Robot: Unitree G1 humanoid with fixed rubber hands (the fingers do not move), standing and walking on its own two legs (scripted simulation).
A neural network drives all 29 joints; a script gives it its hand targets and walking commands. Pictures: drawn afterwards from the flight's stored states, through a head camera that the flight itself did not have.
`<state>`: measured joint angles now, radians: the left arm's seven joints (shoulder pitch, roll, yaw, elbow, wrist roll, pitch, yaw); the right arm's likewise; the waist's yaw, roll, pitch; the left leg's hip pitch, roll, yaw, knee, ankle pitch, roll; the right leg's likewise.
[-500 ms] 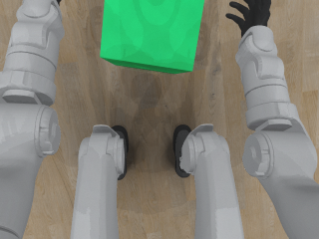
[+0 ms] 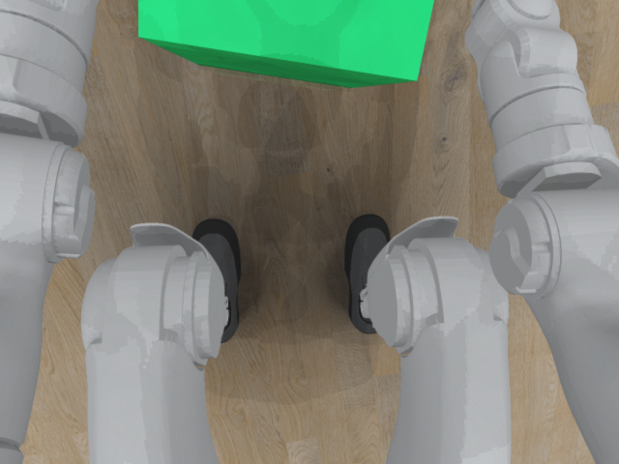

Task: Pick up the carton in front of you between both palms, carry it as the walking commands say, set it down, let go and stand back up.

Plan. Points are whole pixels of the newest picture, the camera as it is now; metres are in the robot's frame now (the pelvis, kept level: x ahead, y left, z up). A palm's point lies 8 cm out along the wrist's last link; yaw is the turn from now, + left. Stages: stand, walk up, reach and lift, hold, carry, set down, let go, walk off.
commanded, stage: reach and lift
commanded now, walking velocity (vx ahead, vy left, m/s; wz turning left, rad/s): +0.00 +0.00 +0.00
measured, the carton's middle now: out of the picture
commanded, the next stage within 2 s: none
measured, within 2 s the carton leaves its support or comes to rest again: leaves its support in 0.66 s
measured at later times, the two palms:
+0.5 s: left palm out of the picture +0.57 +0.17 -0.17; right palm out of the picture +0.55 -0.14 -0.17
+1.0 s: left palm out of the picture +0.52 +0.18 -0.03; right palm out of the picture +0.52 -0.12 -0.03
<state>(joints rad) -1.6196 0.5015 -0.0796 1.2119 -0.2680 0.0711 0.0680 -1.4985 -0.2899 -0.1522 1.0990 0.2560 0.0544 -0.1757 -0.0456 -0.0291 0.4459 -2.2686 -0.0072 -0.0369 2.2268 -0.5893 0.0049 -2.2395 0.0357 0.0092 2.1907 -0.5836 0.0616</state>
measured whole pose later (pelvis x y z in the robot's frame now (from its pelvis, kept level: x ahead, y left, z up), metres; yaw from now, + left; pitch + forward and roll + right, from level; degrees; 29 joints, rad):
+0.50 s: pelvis -0.01 +0.00 +0.00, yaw +0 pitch +35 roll -4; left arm -1.70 0.42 -0.02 1.29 -0.16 0.10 0.07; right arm -1.55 -0.21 -0.27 1.11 0.13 0.09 -0.17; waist -0.03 -0.02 0.45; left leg -2.26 -0.01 -0.05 2.20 -0.56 0.00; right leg -2.23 0.03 0.00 2.16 -0.56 0.05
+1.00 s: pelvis +0.00 -0.01 +0.05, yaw +3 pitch +42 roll -2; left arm -1.27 0.18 0.31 0.88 0.10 0.35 0.06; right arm -1.17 -0.02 -0.49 0.74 -0.09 0.32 -0.14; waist -0.02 -0.02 -0.02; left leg -2.23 -0.06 -0.06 2.03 -0.53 -0.04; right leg -2.20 0.06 0.04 2.03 -0.56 0.06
